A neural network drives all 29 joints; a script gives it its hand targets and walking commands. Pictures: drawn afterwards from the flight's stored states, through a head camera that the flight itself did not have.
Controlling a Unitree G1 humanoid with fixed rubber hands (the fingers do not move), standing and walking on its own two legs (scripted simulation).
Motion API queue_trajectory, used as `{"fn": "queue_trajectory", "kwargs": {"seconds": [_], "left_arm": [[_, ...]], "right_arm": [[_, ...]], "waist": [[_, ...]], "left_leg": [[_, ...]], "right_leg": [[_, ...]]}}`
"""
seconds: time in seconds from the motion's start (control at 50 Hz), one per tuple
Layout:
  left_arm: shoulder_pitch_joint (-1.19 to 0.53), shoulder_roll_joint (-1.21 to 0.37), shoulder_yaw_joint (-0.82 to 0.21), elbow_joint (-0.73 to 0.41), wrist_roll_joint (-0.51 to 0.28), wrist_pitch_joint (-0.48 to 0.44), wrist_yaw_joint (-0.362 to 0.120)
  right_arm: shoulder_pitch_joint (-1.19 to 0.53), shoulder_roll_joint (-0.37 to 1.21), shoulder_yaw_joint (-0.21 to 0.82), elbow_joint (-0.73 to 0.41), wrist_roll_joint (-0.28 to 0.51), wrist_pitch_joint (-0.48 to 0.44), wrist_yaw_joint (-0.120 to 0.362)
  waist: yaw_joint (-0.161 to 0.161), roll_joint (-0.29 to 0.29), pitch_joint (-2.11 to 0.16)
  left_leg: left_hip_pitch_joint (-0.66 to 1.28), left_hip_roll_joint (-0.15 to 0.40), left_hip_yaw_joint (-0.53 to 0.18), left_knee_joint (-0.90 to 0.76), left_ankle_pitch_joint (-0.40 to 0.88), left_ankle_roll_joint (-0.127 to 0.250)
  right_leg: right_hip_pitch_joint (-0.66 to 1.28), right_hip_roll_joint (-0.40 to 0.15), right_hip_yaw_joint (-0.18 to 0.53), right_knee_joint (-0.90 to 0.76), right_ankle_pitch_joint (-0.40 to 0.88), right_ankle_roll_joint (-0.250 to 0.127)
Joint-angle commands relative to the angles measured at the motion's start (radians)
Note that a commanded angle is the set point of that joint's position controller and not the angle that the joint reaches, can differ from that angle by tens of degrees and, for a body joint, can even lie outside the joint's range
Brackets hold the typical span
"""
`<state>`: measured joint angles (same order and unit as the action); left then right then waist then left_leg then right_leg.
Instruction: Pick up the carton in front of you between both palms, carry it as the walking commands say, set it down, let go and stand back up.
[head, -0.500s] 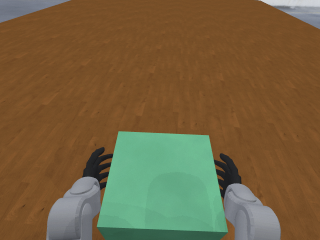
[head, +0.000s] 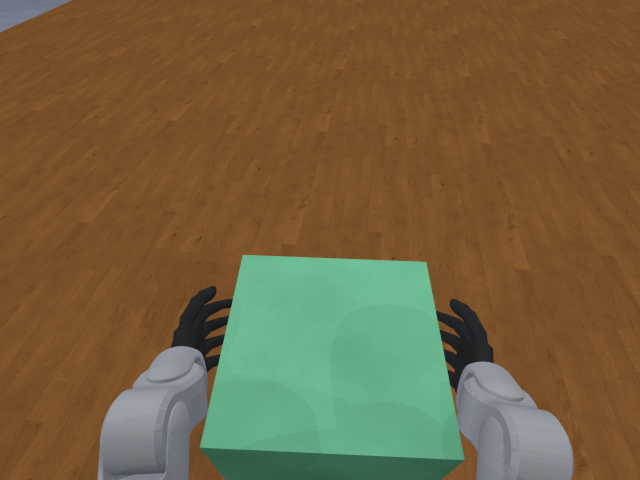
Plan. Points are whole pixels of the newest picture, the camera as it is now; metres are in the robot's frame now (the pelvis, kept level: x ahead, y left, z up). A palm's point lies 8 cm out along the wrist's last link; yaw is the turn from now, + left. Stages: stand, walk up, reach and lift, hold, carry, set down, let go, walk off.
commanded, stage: carry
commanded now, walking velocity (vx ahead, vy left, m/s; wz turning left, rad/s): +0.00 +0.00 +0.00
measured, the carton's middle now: (328, 387) +0.24 +0.00 +0.02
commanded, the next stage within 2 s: none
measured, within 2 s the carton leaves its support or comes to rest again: neither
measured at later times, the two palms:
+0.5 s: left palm (214, 240) +0.40 +0.16 +0.10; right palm (438, 253) +0.39 -0.14 +0.11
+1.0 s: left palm (210, 250) +0.38 +0.16 +0.11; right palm (441, 264) +0.37 -0.14 +0.11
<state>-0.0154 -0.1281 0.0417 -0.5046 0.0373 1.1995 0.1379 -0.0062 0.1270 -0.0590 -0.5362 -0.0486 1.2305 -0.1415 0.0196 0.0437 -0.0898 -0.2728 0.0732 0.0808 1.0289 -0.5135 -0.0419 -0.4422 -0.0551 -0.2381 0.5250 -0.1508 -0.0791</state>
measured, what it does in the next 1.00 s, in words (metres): walks ahead: left foot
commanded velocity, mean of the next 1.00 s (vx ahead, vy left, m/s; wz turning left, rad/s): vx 0.00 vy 0.00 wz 0.00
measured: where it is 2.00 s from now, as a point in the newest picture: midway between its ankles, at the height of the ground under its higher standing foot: outside the picture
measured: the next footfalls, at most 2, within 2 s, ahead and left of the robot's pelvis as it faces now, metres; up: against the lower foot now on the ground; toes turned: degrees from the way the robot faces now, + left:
left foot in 0.22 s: +0.18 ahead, +0.13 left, +0.00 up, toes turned -11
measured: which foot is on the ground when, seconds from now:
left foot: up 0.00-0.20, down 0.22-1.00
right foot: down 0.00-1.00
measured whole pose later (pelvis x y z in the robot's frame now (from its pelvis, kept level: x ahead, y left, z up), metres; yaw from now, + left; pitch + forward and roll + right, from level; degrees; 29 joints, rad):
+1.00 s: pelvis +0.15 +0.02 +0.01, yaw -2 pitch +2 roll +0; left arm 0.01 -0.13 0.05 -0.51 0.05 1.22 0.13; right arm 0.01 0.13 -0.04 -0.51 -0.05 1.23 -0.14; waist 0.00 -0.01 -0.14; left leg -0.28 0.06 0.21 0.53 -0.29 0.03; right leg -0.18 -0.07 -0.18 0.50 -0.35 0.01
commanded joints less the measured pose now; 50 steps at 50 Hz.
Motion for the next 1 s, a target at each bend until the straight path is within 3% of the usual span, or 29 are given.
{"fn": "queue_trajectory", "kwargs": {"seconds": [0.0, 0.02, 0.04, 0.08, 0.12, 0.14, 0.18, 0.2, 0.22, 0.24, 0.26, 0.32, 0.4, 0.52, 0.66, 0.98], "left_arm": [[-0.321, -0.812, -0.618, -0.13, -0.291, -0.007, -0.126], [-0.335, -0.846, -0.629, -0.136, -0.296, -0.017, -0.137], [-0.341, -0.867, -0.637, -0.141, -0.299, -0.025, -0.145], [-0.318, -0.867, -0.648, -0.142, -0.297, -0.037, -0.155], [-0.297, -0.842, -0.655, -0.149, -0.294, -0.041, -0.156], [-0.301, -0.829, -0.657, -0.158, -0.295, -0.041, -0.155], [-0.301, -0.793, -0.652, -0.155, -0.283, -0.031, -0.149], [-0.298, -0.768, -0.641, -0.134, -0.271, -0.023, -0.143], [-0.306, -0.742, -0.632, -0.134, -0.259, -0.011, -0.136], [-0.322, -0.721, -0.625, -0.133, -0.254, 0.003, -0.13], [-0.327, -0.705, -0.618, -0.115, -0.249, 0.015, -0.125], [-0.319, -0.694, -0.607, -0.08, -0.242, 0.027, -0.114], [-0.333, -0.737, -0.608, -0.071, -0.247, 0.024, -0.112], [-0.343, -0.789, -0.616, -0.089, -0.257, 0.008, -0.119], [-0.331, -0.78, -0.62, -0.099, -0.257, 0.004, -0.122], [-0.352, -0.748, -0.604, -0.083, -0.246, 0.019, -0.12]], "right_arm": [[-0.376, 0.799, 0.669, -0.13, 0.28, -0.028, 0.115], [-0.376, 0.834, 0.676, -0.129, 0.278, -0.039, 0.122], [-0.366, 0.859, 0.682, -0.122, 0.272, -0.049, 0.126], [-0.327, 0.868, 0.684, -0.113, 0.258, -0.066, 0.127], [-0.313, 0.85, 0.681, -0.125, 0.247, -0.073, 0.125], [-0.312, 0.837, 0.679, -0.134, 0.246, -0.072, 0.124], [-0.314, 0.794, 0.667, -0.142, 0.244, -0.06, 0.122], [-0.314, 0.762, 0.656, -0.138, 0.242, -0.049, 0.121], [-0.332, 0.728, 0.644, -0.122, 0.24, -0.042, 0.119], [-0.335, 0.718, 0.631, -0.092, 0.242, -0.035, 0.119], [-0.32, 0.709, 0.613, -0.058, 0.239, -0.027, 0.118], [-0.315, 0.699, 0.594, -0.021, 0.244, -0.016, 0.117], [-0.351, 0.74, 0.609, -0.03, 0.266, -0.017, 0.12], [-0.378, 0.79, 0.636, -0.067, 0.28, -0.029, 0.126], [-0.354, 0.776, 0.636, -0.073, 0.266, -0.031, 0.125], [-0.378, 0.748, 0.623, -0.057, 0.26, -0.017, 0.122]], "waist": [[-0.003, -0.138, -0.301], [-0.008, -0.139, -0.302], [-0.008, -0.154, -0.3], [-0.007, -0.173, -0.304], [-0.005, -0.19, -0.316], [-0.011, -0.185, -0.313], [-0.012, -0.153, -0.276], [-0.01, -0.113, -0.267], [-0.004, -0.032, -0.239], [-0.011, 0.028, -0.198], [-0.014, 0.05, -0.17], [-0.015, 0.024, -0.188], [-0.016, 0.0, -0.247], [-0.018, -0.023, -0.281], [-0.019, -0.043, -0.267], [-0.021, -0.042, -0.156]], "left_leg": [[-0.261, 0.045, -0.071, 0.015, 0.051, 0.035], [-0.198, 0.034, -0.046, -0.119, 0.089, 0.034], [-0.144, 0.014, -0.02, -0.223, 0.094, 0.029], [-0.07, -0.015, 0.023, -0.39, 0.119, 0.022], [-0.014, -0.022, 0.062, -0.5, 0.261, 0.024], [0.045, -0.017, 0.08, -0.578, 0.38, 0.025], [0.149, 0.027, 0.077, -0.674, 0.541, 0.02], [0.206, 0.089, 0.035, -0.659, 0.597, 0.021], [0.168, 0.153, -0.025, -0.619, 0.708, 0.036], [0.108, 0.163, -0.038, -0.612, 0.717, 0.055], [0.076, 0.153, -0.036, -0.611, 0.732, 0.058], [0.099, 0.129, -0.014, -0.562, 0.914, 0.063], [0.148, 0.122, -0.002, -0.518, 1.024, 0.069], [0.167, 0.111, 0.015, -0.485, 1.026, 0.07], [0.148, 0.101, 0.025, -0.481, 0.901, 0.064], [0.08, 0.105, 0.002, -0.578, 0.567, 0.069]], "right_leg": [[0.503, -0.306, 0.332, -0.21, 0.651, -0.088], [0.454, -0.271, 0.262, -0.227, 0.612, -0.051], [0.43, -0.252, 0.22, -0.235, 0.602, -0.042], [0.416, -0.225, 0.156, -0.225, 0.568, -0.052], [0.412, -0.215, 0.121, -0.195, 0.527, -0.048], [0.378, -0.198, 0.099, -0.17, 0.452, -0.026], [0.291, -0.157, 0.088, -0.132, 0.224, 0.03], [0.219, -0.143, 0.087, -0.101, 0.115, 0.048], [0.206, -0.101, 0.091, -0.106, 0.031, 0.077], [0.239, -0.103, 0.113, -0.112, 0.043, 0.09], [0.259, -0.112, 0.122, -0.102, 0.072, 0.093], [0.287, -0.113, 0.122, -0.044, 0.25, 0.098], [0.3, -0.1, 0.115, -0.017, 0.318, 0.105], [0.317, -0.096, 0.115, -0.006, 0.375, 0.107], [0.323, -0.109, 0.126, -0.014, 0.409, 0.099], [0.261, -0.118, 0.152, -0.101, 0.102, 0.075]]}}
